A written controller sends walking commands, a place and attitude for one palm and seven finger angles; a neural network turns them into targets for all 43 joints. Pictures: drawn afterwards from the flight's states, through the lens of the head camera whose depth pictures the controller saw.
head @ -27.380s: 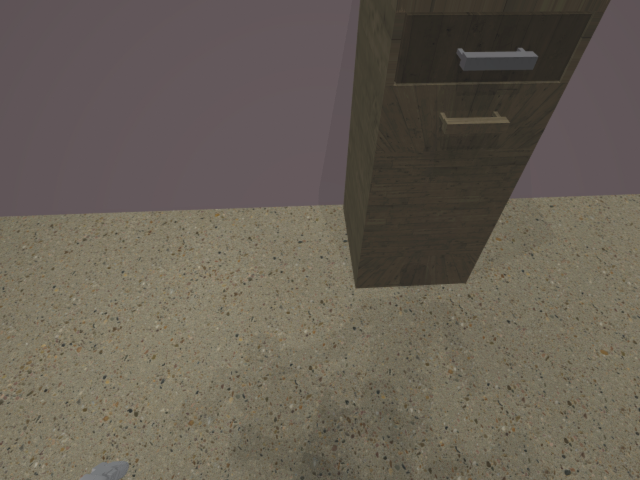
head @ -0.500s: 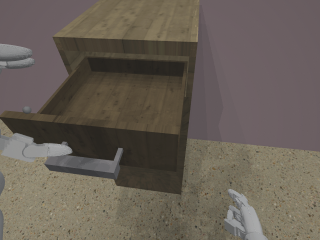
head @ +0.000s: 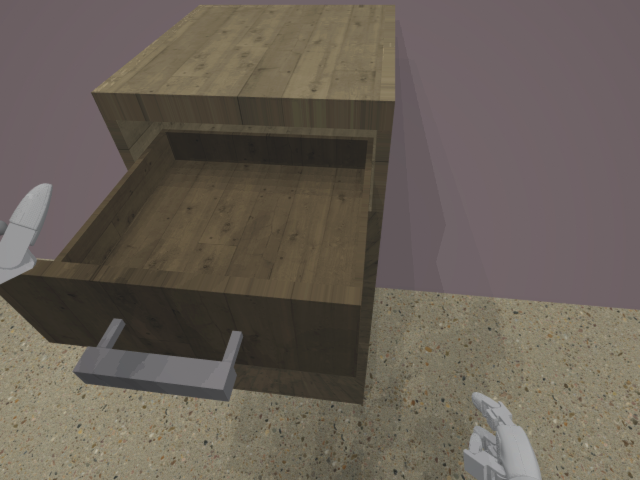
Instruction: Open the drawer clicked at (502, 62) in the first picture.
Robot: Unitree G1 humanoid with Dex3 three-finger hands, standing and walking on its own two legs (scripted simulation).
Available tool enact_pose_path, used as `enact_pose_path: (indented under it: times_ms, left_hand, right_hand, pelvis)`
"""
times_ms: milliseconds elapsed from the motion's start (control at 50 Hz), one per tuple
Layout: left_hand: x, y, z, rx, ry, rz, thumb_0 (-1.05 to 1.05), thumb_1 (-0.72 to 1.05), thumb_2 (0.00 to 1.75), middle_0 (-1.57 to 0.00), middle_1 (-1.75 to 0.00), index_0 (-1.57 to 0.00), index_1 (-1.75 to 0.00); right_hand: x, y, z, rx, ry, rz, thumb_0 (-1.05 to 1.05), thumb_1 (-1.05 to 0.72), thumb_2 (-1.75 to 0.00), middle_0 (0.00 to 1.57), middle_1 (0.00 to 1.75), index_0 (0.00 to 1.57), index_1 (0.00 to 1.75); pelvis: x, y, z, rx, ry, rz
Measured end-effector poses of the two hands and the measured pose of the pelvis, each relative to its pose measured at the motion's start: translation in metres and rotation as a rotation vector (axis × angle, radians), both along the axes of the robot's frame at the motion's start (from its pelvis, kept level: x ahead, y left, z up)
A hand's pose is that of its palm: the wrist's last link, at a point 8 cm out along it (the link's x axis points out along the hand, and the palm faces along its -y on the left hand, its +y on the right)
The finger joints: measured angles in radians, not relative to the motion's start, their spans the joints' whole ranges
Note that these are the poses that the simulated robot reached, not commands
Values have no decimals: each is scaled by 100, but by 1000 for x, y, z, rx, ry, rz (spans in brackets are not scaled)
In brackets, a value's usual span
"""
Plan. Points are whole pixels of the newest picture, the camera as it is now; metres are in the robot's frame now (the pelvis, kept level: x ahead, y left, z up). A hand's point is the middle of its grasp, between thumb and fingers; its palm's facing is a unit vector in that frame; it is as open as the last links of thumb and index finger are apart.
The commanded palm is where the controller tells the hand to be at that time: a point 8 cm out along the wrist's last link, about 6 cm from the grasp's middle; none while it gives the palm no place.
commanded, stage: draw the hand back to the body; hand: left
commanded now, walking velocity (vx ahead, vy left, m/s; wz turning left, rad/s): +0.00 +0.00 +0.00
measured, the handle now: (165, 353) +0.20 +0.19 +0.12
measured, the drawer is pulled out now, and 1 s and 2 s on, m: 0.30 0.30 0.30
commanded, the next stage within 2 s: step back with the hand held close in 0.30 s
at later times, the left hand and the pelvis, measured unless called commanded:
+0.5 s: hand out of the picture +0.17 +0.22 +0.32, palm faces +0.60 -0.72 -0.34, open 7.5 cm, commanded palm +0.11 +0.27 +0.31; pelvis -0.02 -0.02 +0.00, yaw +1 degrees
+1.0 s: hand out of the picture +0.10 +0.23 +0.32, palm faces +0.63 -0.68 -0.37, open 7.4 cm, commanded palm +0.04 +0.29 +0.31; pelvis -0.10 +0.01 -0.02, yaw -1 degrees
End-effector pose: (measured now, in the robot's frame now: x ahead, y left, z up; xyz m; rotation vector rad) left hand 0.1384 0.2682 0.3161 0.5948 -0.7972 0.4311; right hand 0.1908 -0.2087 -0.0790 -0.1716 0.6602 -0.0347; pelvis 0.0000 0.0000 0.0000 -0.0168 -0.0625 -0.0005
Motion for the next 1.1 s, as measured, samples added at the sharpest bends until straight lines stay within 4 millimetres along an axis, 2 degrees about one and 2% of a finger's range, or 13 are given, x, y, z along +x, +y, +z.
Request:
enact_pose_path:
  times_ms: [120,240,420,480,560,660,760,900,980,1100]
  left_hand:
    - [-4,1,-6,-41,16,26,1,62,78,-23,-47,-23,-47]
    - [-12,-6,-5,-37,3,19,1,78,85,-22,-37,-22,-37]
    - [-15,-10,-2,-43,1,24,1,87,89,-21,-31,-21,-31]
    - [-17,-11,5,17,-20,35,1,87,89,-21,-31,-21,-31]
    - [-15,-16,9,89,-27,13,1,88,90,-21,-31,-21,-30]
    - [-14,-22,4,156,20,-42,1,88,90,-21,-30,-21,-30]
    - [-27,-21,-2,215,43,-70,1,88,90,-22,-30,-22,-30]
    - [-65,-10,2,245,-63,-43,1,88,90,-22,-31,-22,-30]
    - [-84,0,4,214,-149,-5,1,88,90,-22,-31,-22,-30]
    - [-99,10,-1,148,-214,-1,1,88,90,-22,-30,-22,-30]
  right_hand:
    - [8,6,3,5,-12,35,1,-90,-90,20,30,20,30]
    - [6,3,4,2,-11,44,1,-90,-90,20,30,20,30]
    - [-10,-10,-1,4,9,19,1,-90,-90,20,30,20,30]
    - [-18,-15,-2,8,17,5,1,-90,-90,20,30,20,30]
    - [-32,-27,-1,-3,35,-45,1,-90,-90,20,30,20,30]
    - [-57,-43,0,-27,48,-130,1,-90,-90,20,30,20,30]
    - [-90,-51,0,-57,69,-184,1,-90,-90,20,30,20,30]
    - [-130,-43,-8,-77,89,-184,1,-90,-90,20,30,19,30]
    - [-144,-33,-15,-65,79,-164,1,-90,-90,20,30,20,30]
    - [-161,-20,-23,-57,72,-139,1,-90,-90,20,30,20,30]
  pelvis:
    - [-1,-4,0,0,0,7]
    - [-3,-8,0,0,-7,13]
    - [-11,-14,0,2,-17,11]
    - [-15,-16,0,-2,5,12]
    - [-24,-14,-1,-5,43,4]
    - [-38,-8,-2,-2,73,-11]
    - [-55,-1,-5,1,86,-18]
    - [-80,5,-12,7,80,-15]
    - [-93,7,-17,6,70,-12]
    - [-114,13,-24,-10,61,-4]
